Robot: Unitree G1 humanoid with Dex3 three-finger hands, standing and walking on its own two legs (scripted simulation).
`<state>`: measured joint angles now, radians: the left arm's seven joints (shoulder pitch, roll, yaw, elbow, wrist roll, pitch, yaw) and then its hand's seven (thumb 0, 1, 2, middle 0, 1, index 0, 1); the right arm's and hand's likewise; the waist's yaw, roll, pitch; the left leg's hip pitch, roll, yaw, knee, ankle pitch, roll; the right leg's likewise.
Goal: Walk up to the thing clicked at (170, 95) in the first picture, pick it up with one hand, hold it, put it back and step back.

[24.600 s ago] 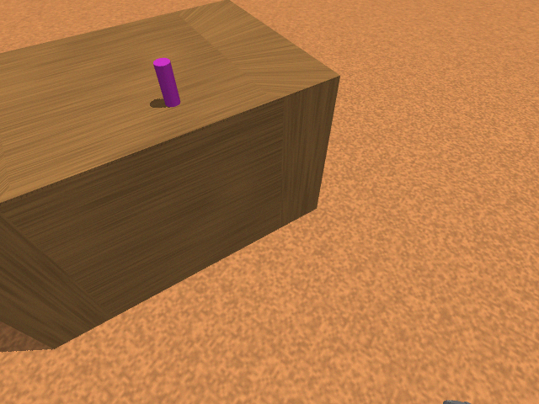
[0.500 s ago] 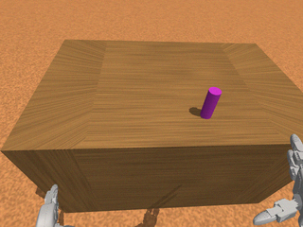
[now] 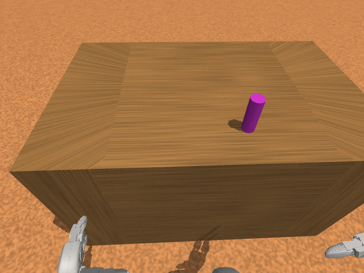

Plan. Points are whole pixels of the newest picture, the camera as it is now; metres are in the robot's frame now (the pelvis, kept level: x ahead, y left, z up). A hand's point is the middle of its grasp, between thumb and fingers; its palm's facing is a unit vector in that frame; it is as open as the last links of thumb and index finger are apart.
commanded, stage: home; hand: right
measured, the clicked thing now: (252, 114) +0.53 -0.23 +0.02
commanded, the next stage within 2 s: none
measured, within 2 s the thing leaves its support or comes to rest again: neither
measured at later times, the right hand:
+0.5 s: hand (257, 242) +0.19 -0.17 -0.07, palm faces +0.08 +0.98 -0.19, open 17.5 cm
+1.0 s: hand (259, 240) +0.19 -0.18 -0.08, palm faces +0.12 +0.96 -0.26, open 17.6 cm
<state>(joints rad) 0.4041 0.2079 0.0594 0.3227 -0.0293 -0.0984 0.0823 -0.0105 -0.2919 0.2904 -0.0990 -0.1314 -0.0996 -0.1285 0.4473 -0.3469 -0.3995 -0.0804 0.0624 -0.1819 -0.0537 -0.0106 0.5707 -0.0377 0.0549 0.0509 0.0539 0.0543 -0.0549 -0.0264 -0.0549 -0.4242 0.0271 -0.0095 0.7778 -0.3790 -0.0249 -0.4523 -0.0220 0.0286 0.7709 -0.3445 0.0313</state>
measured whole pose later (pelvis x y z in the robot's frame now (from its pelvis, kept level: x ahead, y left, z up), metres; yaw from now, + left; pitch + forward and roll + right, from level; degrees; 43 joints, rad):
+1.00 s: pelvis +0.02 +0.00 -0.02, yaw +0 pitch +6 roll +1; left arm 0.27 0.21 0.00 0.54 -0.01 -0.10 0.12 0.01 0.90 0.90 -0.20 -0.30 -0.21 -0.30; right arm 0.44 -0.18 0.00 0.10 0.01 0.12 -0.13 -0.01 0.56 -0.04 0.05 0.05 0.05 0.05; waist 0.02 -0.02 -0.08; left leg -0.54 0.00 0.00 0.89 -0.46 -0.02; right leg -0.58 -0.04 0.04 0.91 -0.44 0.04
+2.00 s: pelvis +0.02 +0.00 -0.02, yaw +0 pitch +7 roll +2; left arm 0.27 0.21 -0.01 0.52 0.00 -0.12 0.15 0.01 0.90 0.91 -0.21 -0.31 -0.21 -0.30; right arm 0.45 -0.19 0.01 0.03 0.01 0.23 -0.15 -0.01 0.53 -0.05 0.05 0.05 0.05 0.05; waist 0.02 -0.03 -0.09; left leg -0.56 0.00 0.00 0.90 -0.46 -0.03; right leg -0.61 -0.04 0.04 0.94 -0.45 0.03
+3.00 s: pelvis +0.02 -0.02 +0.01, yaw +1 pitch +0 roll +1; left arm 0.21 0.36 0.03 0.95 0.04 -0.01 0.00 0.01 0.90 0.90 -0.20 -0.30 -0.20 -0.30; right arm 0.26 -0.35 -0.02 0.86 -0.04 -0.01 -0.01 -0.01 0.26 -0.33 0.15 0.21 0.15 0.21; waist 0.01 0.01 0.03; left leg -0.33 0.04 -0.03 0.72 -0.39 -0.04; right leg -0.36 -0.01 0.00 0.75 -0.38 -0.01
